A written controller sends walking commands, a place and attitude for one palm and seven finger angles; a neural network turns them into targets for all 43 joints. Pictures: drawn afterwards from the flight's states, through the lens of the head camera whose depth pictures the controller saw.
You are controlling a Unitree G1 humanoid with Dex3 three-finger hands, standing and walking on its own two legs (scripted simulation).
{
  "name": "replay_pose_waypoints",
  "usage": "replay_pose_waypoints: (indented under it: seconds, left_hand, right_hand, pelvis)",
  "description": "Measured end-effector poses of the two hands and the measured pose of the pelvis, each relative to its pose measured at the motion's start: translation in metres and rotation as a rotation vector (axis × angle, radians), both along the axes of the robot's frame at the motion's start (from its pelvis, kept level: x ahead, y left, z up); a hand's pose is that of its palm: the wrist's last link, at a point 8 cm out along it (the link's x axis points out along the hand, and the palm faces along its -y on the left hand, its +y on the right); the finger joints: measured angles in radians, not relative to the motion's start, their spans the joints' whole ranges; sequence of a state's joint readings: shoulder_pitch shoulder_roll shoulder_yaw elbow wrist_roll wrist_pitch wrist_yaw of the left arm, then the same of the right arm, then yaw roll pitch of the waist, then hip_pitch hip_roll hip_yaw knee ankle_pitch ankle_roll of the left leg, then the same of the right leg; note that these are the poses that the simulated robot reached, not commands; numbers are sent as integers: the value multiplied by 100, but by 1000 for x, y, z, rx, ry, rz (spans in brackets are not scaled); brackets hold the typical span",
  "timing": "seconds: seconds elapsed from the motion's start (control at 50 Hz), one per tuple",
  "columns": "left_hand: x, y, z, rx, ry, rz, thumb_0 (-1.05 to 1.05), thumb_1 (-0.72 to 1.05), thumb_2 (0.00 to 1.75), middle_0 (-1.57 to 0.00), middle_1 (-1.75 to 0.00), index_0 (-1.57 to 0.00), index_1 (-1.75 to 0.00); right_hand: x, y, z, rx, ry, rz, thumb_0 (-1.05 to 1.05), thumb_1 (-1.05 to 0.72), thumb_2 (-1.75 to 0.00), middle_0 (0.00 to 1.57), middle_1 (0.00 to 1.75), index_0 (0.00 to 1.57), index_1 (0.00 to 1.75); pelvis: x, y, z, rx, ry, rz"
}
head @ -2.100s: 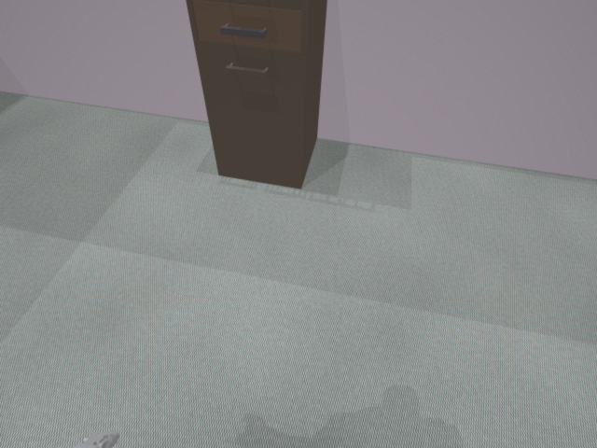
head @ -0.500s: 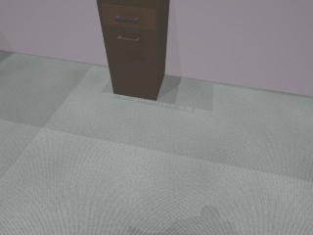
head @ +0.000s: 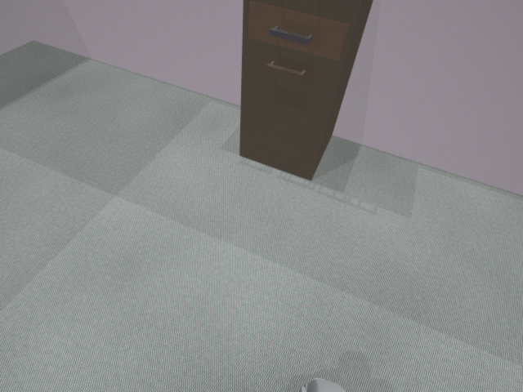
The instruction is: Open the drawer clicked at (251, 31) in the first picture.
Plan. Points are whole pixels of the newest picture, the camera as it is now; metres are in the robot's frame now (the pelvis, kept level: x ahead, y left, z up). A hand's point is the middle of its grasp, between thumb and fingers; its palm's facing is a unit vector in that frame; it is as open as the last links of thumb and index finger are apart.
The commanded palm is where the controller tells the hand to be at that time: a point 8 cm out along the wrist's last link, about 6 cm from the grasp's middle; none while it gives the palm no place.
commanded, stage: walk to a spot facing it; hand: left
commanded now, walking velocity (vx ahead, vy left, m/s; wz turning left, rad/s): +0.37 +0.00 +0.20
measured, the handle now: (291, 34) +1.32 -0.07 -0.03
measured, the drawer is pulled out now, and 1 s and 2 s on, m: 0.00 0.00 0.00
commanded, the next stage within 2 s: turn to face it in 0.74 s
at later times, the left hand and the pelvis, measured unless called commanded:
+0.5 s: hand (179, 336) +0.25 +0.16 -0.18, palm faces +0.18 -0.96 -0.22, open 7.2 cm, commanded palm none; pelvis +0.24 -0.03 -0.01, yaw +9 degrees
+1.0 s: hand (158, 251) +0.43 +0.24 -0.18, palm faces +0.25 -0.95 -0.16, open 7.3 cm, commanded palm none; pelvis +0.44 +0.06 +0.00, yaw +11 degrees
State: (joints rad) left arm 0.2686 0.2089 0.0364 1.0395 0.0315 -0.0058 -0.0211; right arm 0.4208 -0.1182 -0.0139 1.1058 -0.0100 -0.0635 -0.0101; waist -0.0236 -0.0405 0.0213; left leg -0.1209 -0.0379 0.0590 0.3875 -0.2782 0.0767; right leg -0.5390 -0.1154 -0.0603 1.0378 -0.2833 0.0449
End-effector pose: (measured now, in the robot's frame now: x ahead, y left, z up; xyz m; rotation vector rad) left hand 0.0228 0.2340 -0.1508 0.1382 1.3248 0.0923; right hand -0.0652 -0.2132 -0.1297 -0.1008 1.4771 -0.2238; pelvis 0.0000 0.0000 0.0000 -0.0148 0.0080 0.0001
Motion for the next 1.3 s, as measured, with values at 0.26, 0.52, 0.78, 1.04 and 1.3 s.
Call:
replay_pose_waypoints:
  seconds: [0.26,0.52,0.78,1.04,1.3]
  left_hand:
    - [213,-43,1,1,-229,-27,1,90,90,-20,-30,-20,-30]
    - [204,-28,5,67,-42,192,-1,94,90,-20,-30,-20,-30]
    - [214,10,-24,-31,223,344,1,91,90,-20,-30,-20,-30]
    - [414,60,1,15,-34,242,1,93,90,-20,-30,-20,-30]
    - [555,52,1,100,-125,39,0,91,90,-20,-30,-20,-30]
  right_hand:
    - [93,-17,-26,49,111,-23,1,-91,-90,20,30,20,30]
    - [380,-59,-9,-22,-192,217,1,-92,-90,20,30,19,30]
    - [590,46,-3,-23,-395,421,0,-91,-90,20,30,19,30]
    - [571,52,-3,-30,-184,257,0,-94,-90,20,30,20,30]
    - [571,24,-47,12,-34,48,1,-91,-90,20,30,20,30]
  pelvis:
    - [128,-29,-20,17,-7,55]
    - [247,-32,-5,-13,-12,163]
    - [363,40,-23,-4,-39,219]
    - [449,65,0,16,-47,167]
    - [511,39,-25,6,-43,20]
